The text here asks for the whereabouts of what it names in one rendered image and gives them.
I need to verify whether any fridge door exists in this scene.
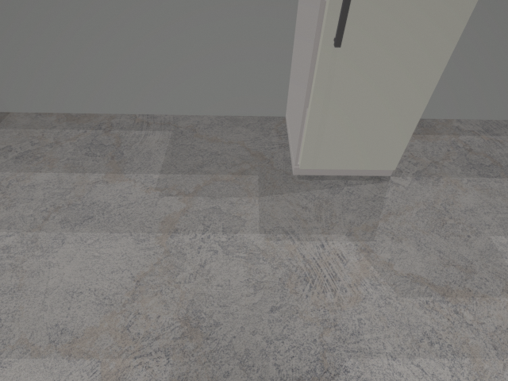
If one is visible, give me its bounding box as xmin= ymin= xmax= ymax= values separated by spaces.
xmin=299 ymin=0 xmax=478 ymax=170

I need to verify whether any handle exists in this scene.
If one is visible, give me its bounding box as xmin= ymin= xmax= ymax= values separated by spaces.
xmin=334 ymin=0 xmax=351 ymax=48

